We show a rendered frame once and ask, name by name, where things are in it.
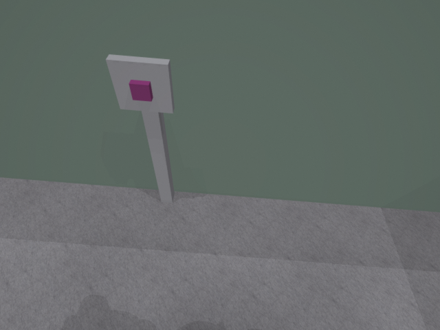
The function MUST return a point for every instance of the panel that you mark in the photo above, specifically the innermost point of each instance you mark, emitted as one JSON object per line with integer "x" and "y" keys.
{"x": 122, "y": 69}

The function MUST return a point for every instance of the button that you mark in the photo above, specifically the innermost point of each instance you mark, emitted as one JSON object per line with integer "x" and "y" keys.
{"x": 141, "y": 90}

